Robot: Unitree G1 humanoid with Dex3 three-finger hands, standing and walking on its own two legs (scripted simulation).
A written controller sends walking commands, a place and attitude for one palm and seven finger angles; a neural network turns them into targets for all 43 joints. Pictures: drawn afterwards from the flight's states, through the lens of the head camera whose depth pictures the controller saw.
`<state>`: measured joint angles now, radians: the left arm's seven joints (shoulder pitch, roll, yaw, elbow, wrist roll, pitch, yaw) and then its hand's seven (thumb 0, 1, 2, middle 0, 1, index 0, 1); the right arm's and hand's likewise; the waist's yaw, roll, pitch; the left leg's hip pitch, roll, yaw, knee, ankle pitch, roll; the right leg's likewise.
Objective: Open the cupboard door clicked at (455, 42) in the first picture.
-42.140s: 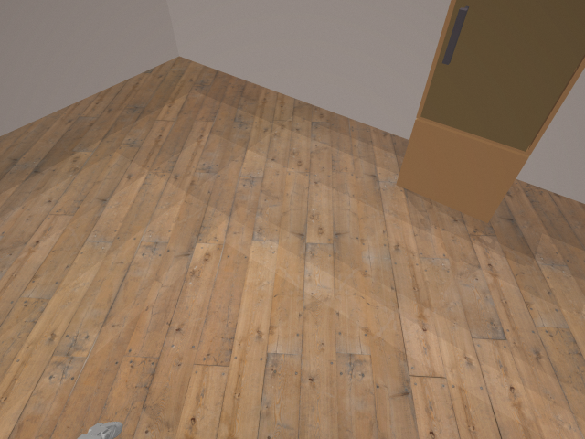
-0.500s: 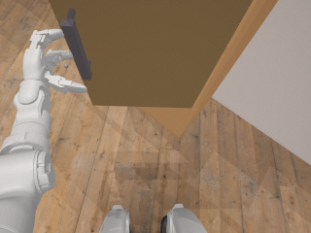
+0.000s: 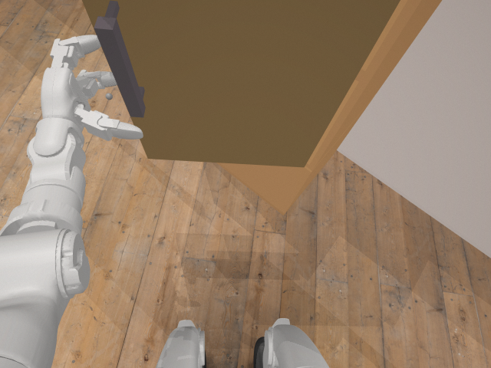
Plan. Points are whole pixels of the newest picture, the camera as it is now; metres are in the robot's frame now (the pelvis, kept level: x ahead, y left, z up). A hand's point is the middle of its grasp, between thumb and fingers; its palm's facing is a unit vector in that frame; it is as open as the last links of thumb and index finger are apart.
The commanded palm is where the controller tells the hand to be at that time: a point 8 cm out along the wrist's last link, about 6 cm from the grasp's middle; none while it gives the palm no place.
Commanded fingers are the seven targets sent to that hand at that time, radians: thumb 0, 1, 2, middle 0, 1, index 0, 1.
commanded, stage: move the hooked fingers beside the handle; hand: left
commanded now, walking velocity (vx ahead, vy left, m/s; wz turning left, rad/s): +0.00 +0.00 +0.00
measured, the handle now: (126, 65) +0.57 +0.17 +0.07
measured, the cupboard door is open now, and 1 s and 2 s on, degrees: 39 39 39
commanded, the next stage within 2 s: none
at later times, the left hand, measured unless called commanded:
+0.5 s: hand (135, 94) +0.52 +0.15 +0.07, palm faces -0.06 -1.00 +0.01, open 14.2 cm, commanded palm +0.49 +0.21 +0.07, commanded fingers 0.00 -0.50 0.30 -0.30 -1.20 -0.30 -1.20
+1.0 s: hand (100, 100) +0.50 +0.20 +0.08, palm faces -0.03 -1.00 -0.03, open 14.0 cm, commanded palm +0.48 +0.25 +0.07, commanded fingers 0.00 -0.50 0.30 -0.30 -1.20 -0.30 -1.20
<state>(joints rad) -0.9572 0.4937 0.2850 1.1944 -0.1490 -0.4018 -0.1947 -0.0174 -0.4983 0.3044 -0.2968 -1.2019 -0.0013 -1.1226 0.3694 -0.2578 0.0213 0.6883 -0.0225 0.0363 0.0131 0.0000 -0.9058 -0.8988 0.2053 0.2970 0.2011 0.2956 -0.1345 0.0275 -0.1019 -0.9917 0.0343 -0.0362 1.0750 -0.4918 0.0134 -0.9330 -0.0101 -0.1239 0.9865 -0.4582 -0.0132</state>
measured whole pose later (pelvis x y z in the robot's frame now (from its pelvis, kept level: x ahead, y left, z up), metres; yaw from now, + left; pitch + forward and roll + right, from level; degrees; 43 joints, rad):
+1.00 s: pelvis -0.01 +0.00 +0.00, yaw -3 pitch +22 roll -3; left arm -0.87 0.58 0.44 1.17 -0.11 -0.39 -0.35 -0.02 -0.50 0.30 -0.29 -1.20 -0.30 -1.20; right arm 0.38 -0.29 0.03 0.62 0.01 0.07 -0.03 0.00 -0.91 -0.90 0.21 0.30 0.20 0.30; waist -0.16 0.03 -0.10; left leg -0.95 0.06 0.01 1.06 -0.48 0.01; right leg -0.93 0.02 -0.07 0.98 -0.43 -0.01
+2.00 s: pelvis +0.00 +0.01 +0.00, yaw -3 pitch +22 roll -4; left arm -0.82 0.60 0.47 1.13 -0.13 -0.37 -0.40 -0.02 -0.50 0.30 -0.30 -1.20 -0.30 -1.20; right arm 0.38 -0.27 0.05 0.60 0.00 0.09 -0.02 0.00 -0.90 -0.90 0.21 0.30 0.20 0.30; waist -0.16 0.03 -0.11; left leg -0.95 0.06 0.01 1.06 -0.50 0.03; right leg -0.90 0.01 -0.07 0.95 -0.43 0.01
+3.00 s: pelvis +0.00 +0.01 +0.00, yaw -3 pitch +23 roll -4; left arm -0.85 0.59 0.45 1.13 -0.12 -0.37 -0.37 -0.02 -0.50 0.30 -0.30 -1.20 -0.30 -1.20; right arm 0.38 -0.27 0.04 0.61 0.00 0.07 -0.02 0.00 -0.90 -0.90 0.21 0.30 0.20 0.30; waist -0.17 0.03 -0.11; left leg -0.97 0.06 0.01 1.07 -0.50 0.03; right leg -0.93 0.02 -0.07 0.97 -0.44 0.00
